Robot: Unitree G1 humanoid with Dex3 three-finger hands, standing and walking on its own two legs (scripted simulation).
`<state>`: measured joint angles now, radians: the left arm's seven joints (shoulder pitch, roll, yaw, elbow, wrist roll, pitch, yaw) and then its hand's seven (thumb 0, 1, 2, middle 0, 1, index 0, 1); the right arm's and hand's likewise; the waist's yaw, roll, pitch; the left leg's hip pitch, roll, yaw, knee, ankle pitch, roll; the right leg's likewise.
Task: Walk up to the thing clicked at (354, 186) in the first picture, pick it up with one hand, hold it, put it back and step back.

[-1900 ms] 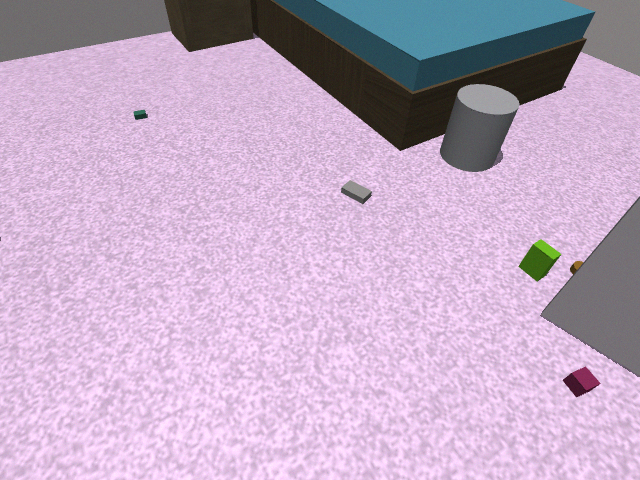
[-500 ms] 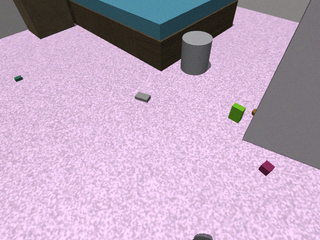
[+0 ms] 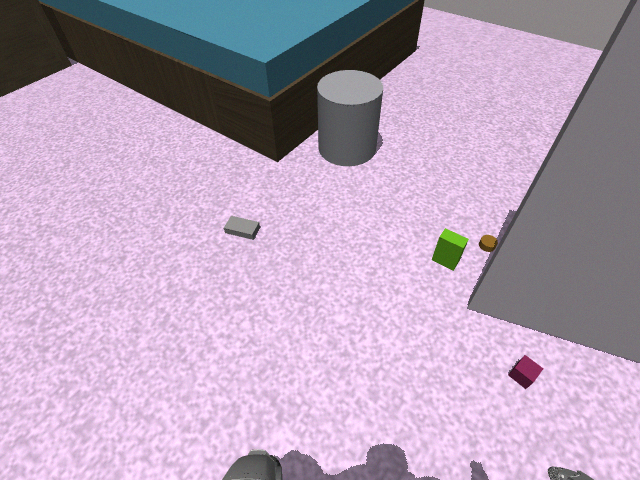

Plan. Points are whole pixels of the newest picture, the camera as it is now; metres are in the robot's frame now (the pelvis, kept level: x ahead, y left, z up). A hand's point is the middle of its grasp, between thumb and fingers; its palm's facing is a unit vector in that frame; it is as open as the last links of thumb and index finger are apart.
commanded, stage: walk up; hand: left
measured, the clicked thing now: (242, 227) +1.12 +0.38 -0.74
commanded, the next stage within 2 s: none
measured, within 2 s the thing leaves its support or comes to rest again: neither
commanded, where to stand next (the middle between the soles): +0.73 +0.23 m, yaw -17 degrees
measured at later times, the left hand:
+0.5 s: hand (150, 316) +0.38 +0.31 -0.12, palm faces -0.16 -0.87 -0.47, open 7.4 cm
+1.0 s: hand (111, 250) +0.53 +0.44 -0.14, palm faces -0.25 -0.85 -0.46, open 7.4 cm
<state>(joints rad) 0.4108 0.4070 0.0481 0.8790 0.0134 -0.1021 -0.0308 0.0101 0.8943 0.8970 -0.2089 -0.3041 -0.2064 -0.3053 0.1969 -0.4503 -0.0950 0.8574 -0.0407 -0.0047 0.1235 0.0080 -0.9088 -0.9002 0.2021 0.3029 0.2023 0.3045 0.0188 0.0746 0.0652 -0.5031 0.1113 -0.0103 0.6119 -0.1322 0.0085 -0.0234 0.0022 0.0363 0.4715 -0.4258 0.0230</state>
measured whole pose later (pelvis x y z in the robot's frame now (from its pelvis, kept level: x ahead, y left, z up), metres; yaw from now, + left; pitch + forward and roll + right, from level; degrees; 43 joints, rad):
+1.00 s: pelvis +0.42 +0.16 +0.00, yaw -13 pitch -2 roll +0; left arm 0.32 0.48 0.05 0.94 0.00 -0.08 0.01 0.01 0.90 0.90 -0.20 -0.30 -0.20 -0.30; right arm 0.29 -0.42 -0.08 0.80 -0.03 -0.02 0.08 0.00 -0.91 -0.90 0.20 0.30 0.20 0.30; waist -0.03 -0.02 0.07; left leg -0.32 0.05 0.12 0.66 -0.31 0.03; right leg -0.53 -0.06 0.01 1.10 -0.38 -0.04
